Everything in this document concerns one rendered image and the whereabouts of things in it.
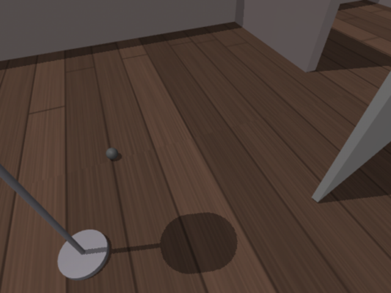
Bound ball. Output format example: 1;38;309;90
106;148;118;159

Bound floor lamp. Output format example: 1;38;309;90
0;164;109;280

